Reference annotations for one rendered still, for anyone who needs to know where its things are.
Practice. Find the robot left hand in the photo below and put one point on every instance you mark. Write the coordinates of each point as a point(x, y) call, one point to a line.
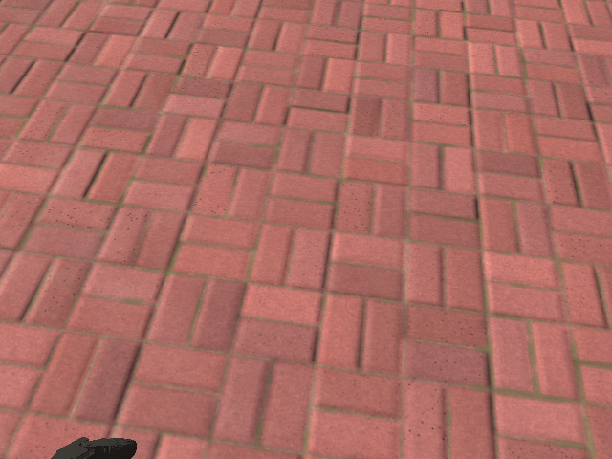
point(113, 448)

